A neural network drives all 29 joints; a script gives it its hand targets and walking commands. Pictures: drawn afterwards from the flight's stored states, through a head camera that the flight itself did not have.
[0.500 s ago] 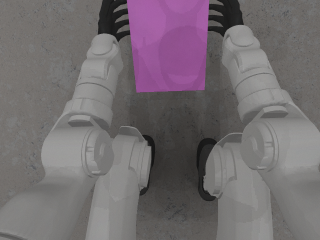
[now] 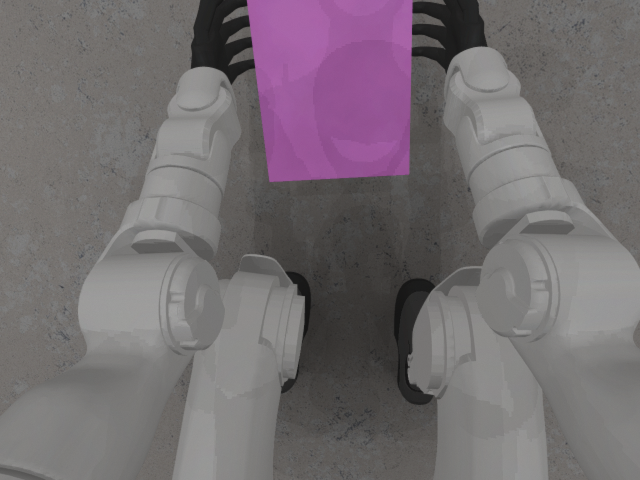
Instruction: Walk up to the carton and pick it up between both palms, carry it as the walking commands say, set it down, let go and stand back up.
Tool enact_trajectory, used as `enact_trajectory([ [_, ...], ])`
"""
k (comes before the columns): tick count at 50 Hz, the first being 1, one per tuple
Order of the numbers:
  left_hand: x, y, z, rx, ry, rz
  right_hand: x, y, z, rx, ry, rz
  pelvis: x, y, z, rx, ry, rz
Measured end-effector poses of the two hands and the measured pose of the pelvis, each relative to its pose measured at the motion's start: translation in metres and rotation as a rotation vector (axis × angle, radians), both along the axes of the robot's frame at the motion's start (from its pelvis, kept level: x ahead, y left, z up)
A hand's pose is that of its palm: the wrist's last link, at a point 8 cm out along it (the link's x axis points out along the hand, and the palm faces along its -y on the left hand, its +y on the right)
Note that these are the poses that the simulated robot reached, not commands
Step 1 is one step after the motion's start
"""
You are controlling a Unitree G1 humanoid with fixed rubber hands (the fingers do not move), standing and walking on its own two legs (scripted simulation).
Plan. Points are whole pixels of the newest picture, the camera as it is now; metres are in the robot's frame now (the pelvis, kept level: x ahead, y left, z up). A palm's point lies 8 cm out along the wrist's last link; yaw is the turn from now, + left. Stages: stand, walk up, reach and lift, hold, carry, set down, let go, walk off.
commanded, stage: set down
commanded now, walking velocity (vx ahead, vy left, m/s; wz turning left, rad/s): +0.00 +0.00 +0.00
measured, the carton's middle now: (335, 76) +0.53 +0.02 -0.24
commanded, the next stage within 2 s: none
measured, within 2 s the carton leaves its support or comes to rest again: rests again in 0.74 s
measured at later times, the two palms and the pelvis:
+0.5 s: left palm (213, 73) +0.51 +0.14 -0.15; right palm (461, 53) +0.53 -0.11 -0.16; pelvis +0.00 +0.00 +0.00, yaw +0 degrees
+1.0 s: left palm (194, 118) +0.47 +0.18 -0.18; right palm (509, 93) +0.50 -0.17 -0.19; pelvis +0.00 +0.00 +0.00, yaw +0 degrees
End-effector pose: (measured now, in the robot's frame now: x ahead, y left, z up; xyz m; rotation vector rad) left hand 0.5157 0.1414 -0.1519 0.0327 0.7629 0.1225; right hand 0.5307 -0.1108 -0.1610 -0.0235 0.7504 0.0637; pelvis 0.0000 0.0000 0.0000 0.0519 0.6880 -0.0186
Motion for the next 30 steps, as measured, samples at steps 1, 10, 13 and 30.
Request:
enact_trajectory([
  [1, 0.0, 0.0, -0.0001, -0.001, -0.001, -0.001, 0.0, -0.0001, -0.0001, 0.0, -0.001, 0.0, 0.0001, 0.0, -0.0002, 0.0, 0.0, 0.0],
  [10, -0.0003, 0.0007, -0.0011, 0.001, -0.005, -0.002, 0.0007, 0.0002, -0.0007, -0.001, -0.005, 0.006, 0.0009, -0.0004, -0.0014, 0.001, -0.002, 0.001],
  [13, -0.0006, 0.0011, -0.0015, 0.0, -0.007, -0.003, 0.0006, 0.0004, -0.001, -0.001, -0.007, 0.008, 0.0011, -0.0004, -0.0018, 0.001, -0.003, 0.001],
  [30, -0.0034, 0.0025, -0.0057, 0.003, -0.029, -0.007, -0.0018, -0.0017, -0.0055, -0.022, -0.033, 0.034, 0.0026, -0.0007, -0.0047, 0.001, -0.01, 0.001],
])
